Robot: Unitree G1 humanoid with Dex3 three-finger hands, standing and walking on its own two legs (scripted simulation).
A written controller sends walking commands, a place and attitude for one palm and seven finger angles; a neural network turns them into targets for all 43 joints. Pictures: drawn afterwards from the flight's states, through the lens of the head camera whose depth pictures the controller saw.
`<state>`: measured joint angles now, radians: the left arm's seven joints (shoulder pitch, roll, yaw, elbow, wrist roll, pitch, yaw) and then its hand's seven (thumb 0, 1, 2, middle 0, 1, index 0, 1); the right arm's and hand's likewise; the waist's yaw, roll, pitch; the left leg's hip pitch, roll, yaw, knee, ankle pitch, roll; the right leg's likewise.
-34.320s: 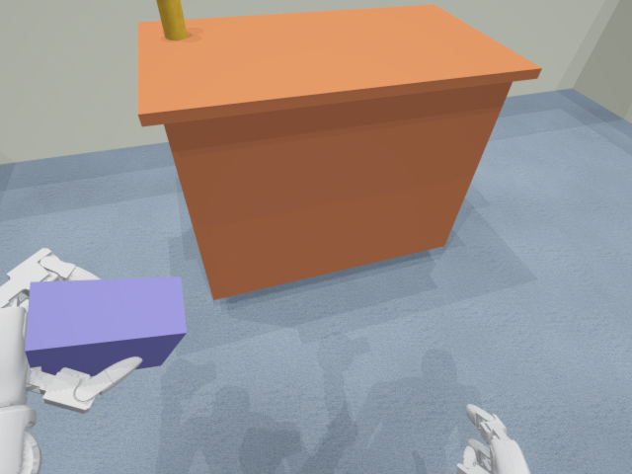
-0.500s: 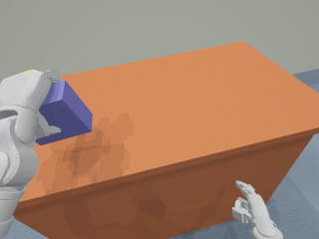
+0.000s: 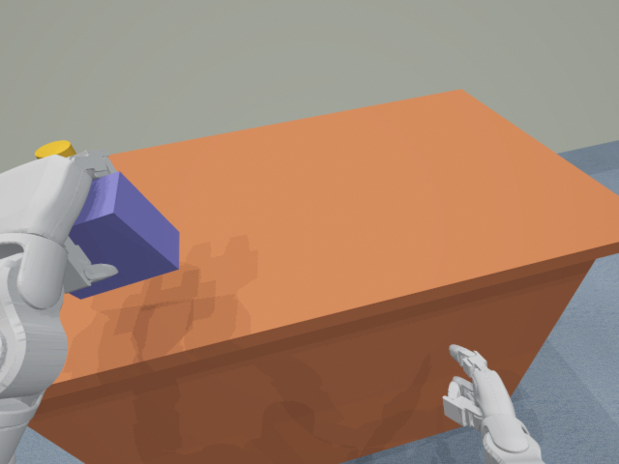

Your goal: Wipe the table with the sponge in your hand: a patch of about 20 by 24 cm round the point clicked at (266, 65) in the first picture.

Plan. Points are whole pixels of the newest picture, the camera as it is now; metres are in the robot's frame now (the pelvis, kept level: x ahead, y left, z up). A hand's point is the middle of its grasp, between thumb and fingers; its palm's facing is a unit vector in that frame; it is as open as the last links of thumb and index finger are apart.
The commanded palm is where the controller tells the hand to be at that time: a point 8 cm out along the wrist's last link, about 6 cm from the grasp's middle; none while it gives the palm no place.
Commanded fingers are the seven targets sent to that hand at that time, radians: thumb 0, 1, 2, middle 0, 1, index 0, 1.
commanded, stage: bring the sponge back beside the body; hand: left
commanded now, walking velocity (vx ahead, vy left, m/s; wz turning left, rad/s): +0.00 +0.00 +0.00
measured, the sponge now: (109, 249) +0.25 +0.28 +0.20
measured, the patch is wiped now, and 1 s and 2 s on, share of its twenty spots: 1.00 1.00 1.00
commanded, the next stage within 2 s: step back with the hand held close in 0.84 s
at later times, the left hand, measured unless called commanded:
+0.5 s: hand (70, 259) +0.20 +0.27 +0.24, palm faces +0.35 -0.14 -0.93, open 9.9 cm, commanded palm +0.14 +0.28 +0.31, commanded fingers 0.00 0.10 1.30 -1.20 -1.60 -1.20 -1.60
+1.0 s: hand (72, 256) +0.20 +0.27 +0.24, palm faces +0.40 -0.29 -0.87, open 9.9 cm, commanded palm +0.14 +0.28 +0.29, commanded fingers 0.00 0.10 1.30 -1.20 -1.60 -1.20 -1.60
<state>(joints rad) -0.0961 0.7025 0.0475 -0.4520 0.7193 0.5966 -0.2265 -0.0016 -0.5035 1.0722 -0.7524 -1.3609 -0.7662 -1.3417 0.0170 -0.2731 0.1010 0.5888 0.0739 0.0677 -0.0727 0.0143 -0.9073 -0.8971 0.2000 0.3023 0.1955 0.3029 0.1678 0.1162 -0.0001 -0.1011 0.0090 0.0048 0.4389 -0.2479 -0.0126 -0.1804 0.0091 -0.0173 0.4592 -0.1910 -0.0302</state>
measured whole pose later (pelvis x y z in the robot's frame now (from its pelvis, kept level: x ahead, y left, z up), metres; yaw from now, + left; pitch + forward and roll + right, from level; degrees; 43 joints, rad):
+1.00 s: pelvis -0.02 +0.01 +0.00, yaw +0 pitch -8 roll +0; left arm 0.03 0.64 0.12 -0.55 0.52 0.55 -0.11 0.00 -0.50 1.07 -0.75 -1.36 -0.77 -1.34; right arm 0.04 -0.27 0.10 0.56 0.08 0.06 -0.07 0.01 -0.91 -0.90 0.20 0.30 0.20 0.30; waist 0.16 0.11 0.00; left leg -0.09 0.01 0.01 0.46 -0.25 0.00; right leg -0.15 0.01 0.00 0.45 -0.17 -0.02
